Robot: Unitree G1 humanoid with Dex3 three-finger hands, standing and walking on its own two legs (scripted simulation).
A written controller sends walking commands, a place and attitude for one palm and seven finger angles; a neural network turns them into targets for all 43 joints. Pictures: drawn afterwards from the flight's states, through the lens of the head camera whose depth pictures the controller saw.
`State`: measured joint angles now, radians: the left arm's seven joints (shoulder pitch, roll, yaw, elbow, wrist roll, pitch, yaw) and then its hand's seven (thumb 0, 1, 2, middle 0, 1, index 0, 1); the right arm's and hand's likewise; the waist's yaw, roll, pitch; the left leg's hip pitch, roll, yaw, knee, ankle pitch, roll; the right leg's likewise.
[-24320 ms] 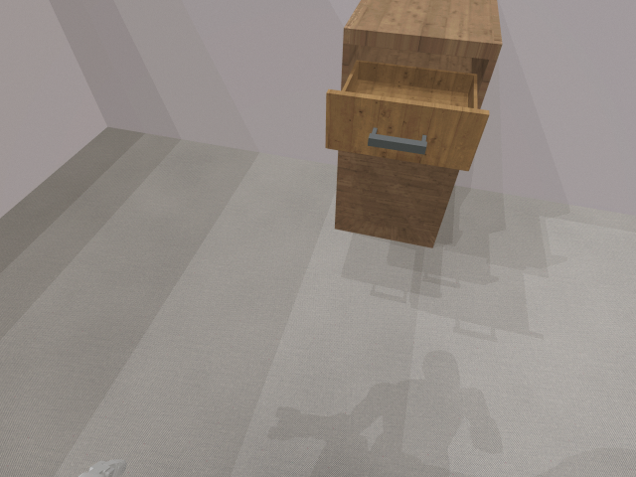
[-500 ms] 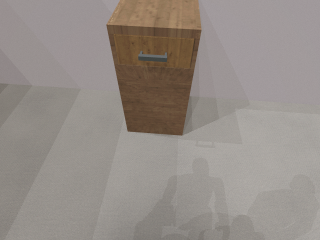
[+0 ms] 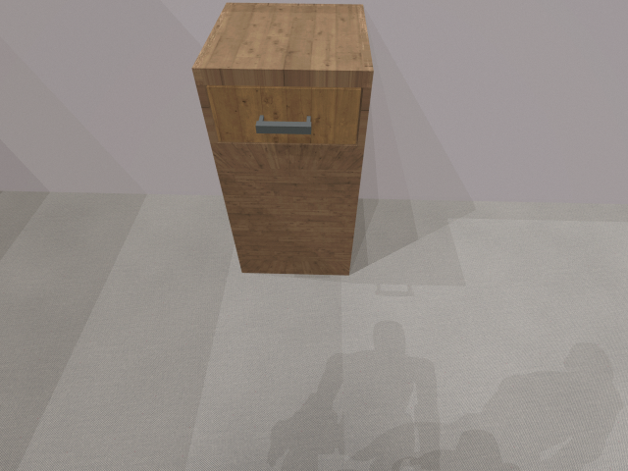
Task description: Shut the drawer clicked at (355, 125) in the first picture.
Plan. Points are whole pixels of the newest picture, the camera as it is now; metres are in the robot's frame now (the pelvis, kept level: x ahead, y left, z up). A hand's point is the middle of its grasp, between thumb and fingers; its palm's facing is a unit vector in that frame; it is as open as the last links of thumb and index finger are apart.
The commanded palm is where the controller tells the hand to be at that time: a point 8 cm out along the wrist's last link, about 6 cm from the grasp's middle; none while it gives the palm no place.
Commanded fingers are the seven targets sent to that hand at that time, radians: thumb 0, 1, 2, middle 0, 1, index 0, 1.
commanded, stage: let the arm hang, fingers relaxed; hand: left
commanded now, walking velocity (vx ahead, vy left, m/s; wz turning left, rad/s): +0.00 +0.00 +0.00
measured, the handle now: (284, 123) +0.91 +0.12 -0.07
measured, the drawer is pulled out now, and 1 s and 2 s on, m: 0.00 0.00 0.00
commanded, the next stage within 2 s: look to check the result in 0.08 s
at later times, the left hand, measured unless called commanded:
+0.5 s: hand out of the picture +0.01 +0.18 -0.17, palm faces +0.03 -0.97 -0.23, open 7.3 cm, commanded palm none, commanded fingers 0.00 0.90 0.90 -0.20 -0.30 -0.20 -0.30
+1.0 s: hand out of the picture +0.08 +0.21 -0.16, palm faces +0.00 -0.95 -0.30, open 7.3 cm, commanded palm none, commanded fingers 0.00 0.90 0.90 -0.20 -0.30 -0.20 -0.30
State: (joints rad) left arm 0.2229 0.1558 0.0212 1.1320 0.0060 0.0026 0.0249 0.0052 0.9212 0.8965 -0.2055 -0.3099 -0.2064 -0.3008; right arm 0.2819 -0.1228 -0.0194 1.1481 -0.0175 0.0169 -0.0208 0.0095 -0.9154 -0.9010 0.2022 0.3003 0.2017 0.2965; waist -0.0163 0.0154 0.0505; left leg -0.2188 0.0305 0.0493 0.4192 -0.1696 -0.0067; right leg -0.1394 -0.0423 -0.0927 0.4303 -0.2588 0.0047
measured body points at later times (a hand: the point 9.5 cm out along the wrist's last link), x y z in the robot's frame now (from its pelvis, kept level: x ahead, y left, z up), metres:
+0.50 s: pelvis +0.01 -0.01 +0.00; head +0.03 -0.02 +0.45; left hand +0.01 +0.23 -0.15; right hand +0.02 -0.25 -0.16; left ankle +0.04 +0.12 -0.74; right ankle -0.02 -0.12 -0.74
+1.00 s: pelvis +0.02 -0.02 +0.00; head +0.04 -0.03 +0.45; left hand +0.08 +0.26 -0.13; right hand +0.07 -0.29 -0.15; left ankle +0.04 +0.12 -0.74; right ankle -0.02 -0.12 -0.74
